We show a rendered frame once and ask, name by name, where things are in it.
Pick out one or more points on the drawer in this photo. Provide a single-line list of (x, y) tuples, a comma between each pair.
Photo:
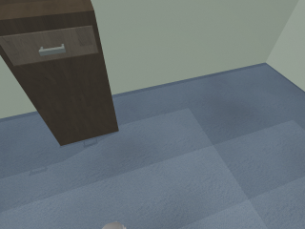
[(23, 48)]

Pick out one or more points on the cabinet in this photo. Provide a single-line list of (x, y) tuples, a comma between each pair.
[(72, 94)]

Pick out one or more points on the handle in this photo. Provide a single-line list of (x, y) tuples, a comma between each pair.
[(50, 51)]

